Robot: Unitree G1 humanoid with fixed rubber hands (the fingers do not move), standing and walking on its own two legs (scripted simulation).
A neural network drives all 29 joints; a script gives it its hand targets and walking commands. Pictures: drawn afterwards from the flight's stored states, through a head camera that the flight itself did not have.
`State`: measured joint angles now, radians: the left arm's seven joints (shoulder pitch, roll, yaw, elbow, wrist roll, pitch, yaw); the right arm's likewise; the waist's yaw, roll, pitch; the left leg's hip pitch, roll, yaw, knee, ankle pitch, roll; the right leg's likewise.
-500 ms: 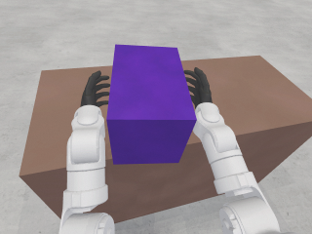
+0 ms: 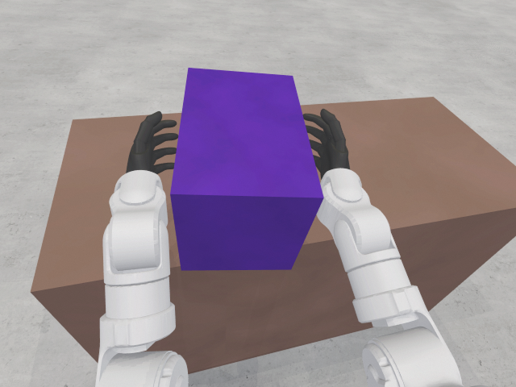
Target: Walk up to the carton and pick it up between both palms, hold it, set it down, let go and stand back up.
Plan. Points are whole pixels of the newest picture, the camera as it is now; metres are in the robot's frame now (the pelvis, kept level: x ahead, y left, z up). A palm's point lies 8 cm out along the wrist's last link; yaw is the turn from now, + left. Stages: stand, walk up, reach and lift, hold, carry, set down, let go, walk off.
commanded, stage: hold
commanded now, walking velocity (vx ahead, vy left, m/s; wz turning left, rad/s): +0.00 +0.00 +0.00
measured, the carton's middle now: (239, 168) +0.39 +0.01 +0.15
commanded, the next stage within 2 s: set down in 1.76 s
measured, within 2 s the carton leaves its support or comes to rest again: neither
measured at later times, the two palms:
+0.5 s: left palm (143, 171) +0.34 +0.14 +0.18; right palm (331, 166) +0.35 -0.12 +0.18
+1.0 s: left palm (149, 181) +0.34 +0.14 +0.16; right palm (333, 175) +0.35 -0.12 +0.17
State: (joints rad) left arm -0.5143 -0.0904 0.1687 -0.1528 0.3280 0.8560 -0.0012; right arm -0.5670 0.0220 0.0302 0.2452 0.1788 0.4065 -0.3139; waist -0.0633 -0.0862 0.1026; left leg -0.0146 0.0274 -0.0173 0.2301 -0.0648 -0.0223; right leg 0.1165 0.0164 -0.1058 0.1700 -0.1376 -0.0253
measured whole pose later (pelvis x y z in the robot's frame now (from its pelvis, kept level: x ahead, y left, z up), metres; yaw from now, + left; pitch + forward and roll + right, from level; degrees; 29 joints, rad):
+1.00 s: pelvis +0.00 +0.00 +0.00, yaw -1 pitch -8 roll -1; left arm -0.47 -0.10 0.16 -0.14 0.31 0.80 0.01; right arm -0.53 0.02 0.04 0.24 0.17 0.38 -0.31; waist -0.07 -0.09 0.11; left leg -0.03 0.03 0.00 0.23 -0.06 -0.02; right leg 0.10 0.02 -0.09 0.17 -0.13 -0.02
